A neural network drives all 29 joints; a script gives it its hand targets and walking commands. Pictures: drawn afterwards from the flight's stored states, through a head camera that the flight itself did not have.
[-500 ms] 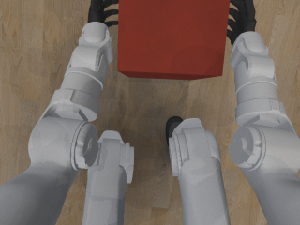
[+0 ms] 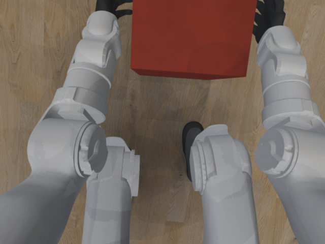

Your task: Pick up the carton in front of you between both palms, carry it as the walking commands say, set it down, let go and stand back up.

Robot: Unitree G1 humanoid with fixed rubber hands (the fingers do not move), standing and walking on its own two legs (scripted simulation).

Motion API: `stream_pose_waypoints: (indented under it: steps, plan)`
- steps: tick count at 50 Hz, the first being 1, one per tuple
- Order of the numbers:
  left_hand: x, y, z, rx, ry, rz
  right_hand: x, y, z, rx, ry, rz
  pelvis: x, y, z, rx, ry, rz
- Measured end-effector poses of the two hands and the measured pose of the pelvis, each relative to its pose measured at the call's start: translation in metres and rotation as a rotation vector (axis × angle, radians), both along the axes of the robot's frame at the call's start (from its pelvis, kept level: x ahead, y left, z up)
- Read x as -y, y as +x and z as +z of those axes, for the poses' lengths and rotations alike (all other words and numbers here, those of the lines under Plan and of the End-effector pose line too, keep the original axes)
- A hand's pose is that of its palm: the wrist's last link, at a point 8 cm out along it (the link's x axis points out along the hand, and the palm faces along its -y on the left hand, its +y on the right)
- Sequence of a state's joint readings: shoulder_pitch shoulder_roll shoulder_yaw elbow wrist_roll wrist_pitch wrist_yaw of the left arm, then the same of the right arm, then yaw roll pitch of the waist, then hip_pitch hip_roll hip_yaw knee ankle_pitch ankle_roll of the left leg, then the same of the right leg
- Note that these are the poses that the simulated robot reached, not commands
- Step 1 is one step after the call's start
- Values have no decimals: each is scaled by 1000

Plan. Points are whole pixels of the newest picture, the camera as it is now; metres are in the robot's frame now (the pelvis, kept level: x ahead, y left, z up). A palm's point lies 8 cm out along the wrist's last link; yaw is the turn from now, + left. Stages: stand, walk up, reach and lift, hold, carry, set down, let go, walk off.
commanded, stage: set down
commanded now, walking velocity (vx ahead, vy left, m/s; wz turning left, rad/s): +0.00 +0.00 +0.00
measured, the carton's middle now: (183, 31) +0.52 -0.12 -0.26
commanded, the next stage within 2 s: let go in 1.56 s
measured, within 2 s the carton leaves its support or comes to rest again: neither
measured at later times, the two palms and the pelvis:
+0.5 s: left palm (89, 18) +0.55 +0.07 -0.19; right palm (290, 35) +0.48 -0.32 -0.19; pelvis -0.01 -0.01 -0.01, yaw +0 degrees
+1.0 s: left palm out of the picture +0.56 +0.05 -0.04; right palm out of the picture +0.48 -0.32 -0.04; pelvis +0.01 -0.01 +0.08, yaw -1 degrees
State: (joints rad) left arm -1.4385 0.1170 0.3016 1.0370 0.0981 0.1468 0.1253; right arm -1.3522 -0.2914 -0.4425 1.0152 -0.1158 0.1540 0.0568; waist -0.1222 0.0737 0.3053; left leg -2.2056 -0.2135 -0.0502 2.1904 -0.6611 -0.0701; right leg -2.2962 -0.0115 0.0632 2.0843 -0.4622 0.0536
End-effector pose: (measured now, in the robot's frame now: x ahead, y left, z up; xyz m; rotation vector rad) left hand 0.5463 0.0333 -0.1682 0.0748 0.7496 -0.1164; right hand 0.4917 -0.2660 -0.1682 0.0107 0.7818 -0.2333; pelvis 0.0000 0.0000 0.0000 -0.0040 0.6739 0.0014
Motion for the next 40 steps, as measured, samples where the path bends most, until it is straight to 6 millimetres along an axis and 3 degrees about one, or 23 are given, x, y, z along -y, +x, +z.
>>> stream_pose_waypoints:
  steps: [14,20,25,32,40]
  plan:
    - [-3,2,-3,37,8,-51,4,-2,-8,23,-1,0,0,-8,-4,52,5,0]
    - [-27,1,-19,30,55,-8,35,-18,-24,-2,-55,-102,4,-10,-4,72,7,-5]
    - [-40,2,-21,54,53,11,56,-16,-17,34,-77,-117,7,-11,-6,75,8,-9]
    - [-28,8,7,107,39,20,51,-1,11,102,-48,-91,9,-12,-3,66,20,-27]
    - [-18,13,73,124,53,40,51,-2,71,138,-52,-87,8,-7,32,15,37,-45]
